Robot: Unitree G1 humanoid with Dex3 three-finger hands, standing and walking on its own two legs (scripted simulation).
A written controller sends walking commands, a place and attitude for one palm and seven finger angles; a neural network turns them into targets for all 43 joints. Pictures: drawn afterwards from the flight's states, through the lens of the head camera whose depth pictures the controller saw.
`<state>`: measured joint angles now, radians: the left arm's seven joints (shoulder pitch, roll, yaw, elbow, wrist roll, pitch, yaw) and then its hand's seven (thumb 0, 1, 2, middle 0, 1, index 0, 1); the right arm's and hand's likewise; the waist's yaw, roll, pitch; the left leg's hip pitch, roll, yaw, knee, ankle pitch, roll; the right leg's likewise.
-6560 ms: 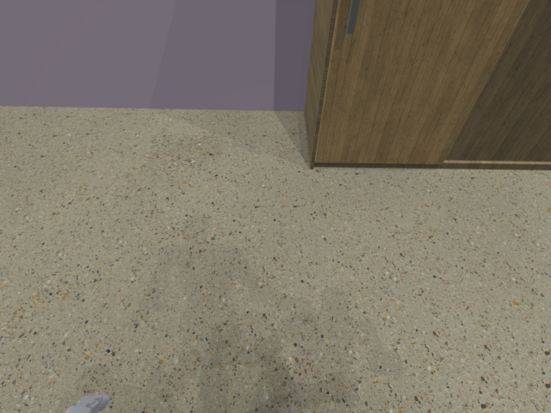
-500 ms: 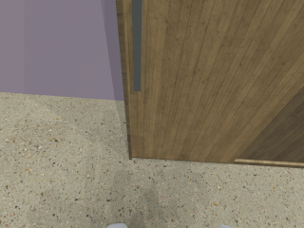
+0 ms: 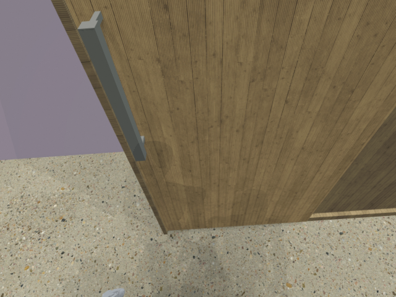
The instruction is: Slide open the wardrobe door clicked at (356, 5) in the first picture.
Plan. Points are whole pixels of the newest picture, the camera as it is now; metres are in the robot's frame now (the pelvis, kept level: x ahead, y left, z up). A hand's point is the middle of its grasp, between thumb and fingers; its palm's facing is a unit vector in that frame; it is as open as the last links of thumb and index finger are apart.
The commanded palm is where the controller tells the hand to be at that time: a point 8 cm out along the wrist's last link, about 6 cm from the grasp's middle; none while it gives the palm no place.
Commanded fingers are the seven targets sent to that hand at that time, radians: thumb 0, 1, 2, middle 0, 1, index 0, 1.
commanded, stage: come to a stop and stand still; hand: left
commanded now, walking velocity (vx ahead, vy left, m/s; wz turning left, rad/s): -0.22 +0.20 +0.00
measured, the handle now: (123, 100) +0.47 +0.17 +0.15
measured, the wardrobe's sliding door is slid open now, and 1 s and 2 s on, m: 0.00 0.00 0.00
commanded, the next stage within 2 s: look again from close up in 1.48 s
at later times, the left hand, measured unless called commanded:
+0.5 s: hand out of the picture -0.03 +0.26 -0.17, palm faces +0.07 -0.97 -0.22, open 7.4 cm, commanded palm none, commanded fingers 0.00 0.90 0.90 -0.20 -0.30 -0.20 -0.30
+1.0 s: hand out of the picture -0.08 +0.22 -0.17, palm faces +0.00 -0.99 -0.17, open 7.3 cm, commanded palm none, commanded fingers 0.00 0.90 0.90 -0.20 -0.30 -0.20 -0.30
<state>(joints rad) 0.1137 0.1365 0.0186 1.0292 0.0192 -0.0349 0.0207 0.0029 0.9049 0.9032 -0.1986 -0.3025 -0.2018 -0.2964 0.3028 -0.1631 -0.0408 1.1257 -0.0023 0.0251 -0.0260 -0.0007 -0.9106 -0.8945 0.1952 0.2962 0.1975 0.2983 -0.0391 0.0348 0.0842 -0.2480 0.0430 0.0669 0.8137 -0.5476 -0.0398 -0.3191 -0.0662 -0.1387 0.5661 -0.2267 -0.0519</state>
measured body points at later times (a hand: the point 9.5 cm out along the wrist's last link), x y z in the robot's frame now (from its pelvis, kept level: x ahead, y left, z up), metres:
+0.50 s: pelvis -0.05 +0.06 +0.01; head -0.04 +0.08 +0.46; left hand -0.03 +0.32 -0.16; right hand +0.01 -0.17 -0.13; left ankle -0.04 +0.16 -0.73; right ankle -0.04 -0.07 -0.69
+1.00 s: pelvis -0.08 +0.06 +0.01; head -0.07 +0.06 +0.46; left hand -0.08 +0.27 -0.15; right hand -0.12 -0.15 -0.15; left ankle -0.04 +0.16 -0.73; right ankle -0.08 -0.05 -0.73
